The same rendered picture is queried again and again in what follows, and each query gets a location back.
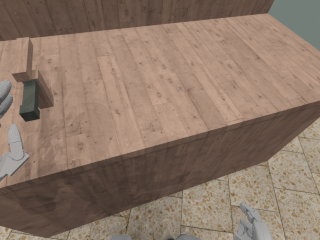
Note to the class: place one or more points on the robot left hand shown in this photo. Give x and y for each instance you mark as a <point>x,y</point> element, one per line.
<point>10,162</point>

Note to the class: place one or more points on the tap lever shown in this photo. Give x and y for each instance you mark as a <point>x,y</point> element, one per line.
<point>30,101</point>

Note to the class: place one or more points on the counter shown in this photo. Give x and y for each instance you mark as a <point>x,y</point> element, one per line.
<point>142,99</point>

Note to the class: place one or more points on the robot right hand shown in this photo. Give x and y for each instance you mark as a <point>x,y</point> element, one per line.
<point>259,229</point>

